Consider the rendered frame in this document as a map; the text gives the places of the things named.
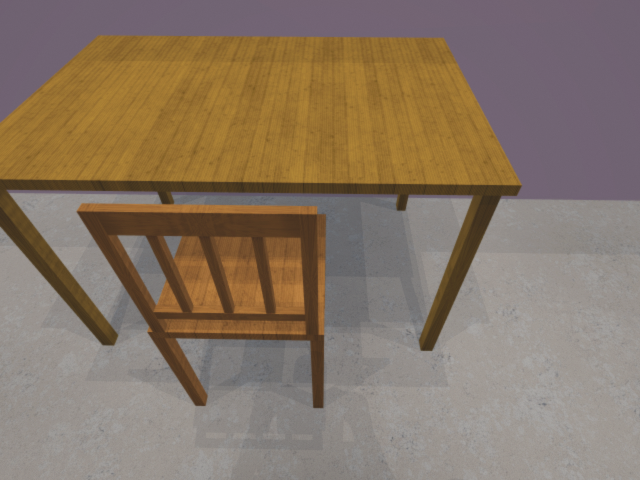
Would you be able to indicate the table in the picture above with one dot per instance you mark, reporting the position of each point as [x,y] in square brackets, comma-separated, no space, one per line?
[246,114]

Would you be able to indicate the chair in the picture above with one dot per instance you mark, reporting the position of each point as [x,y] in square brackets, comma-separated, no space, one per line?
[248,272]

